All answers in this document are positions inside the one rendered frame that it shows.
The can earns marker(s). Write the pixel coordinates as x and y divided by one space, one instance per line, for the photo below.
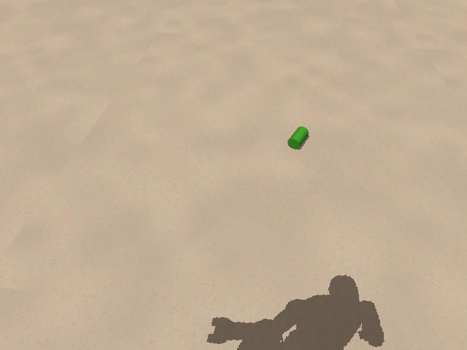
298 137

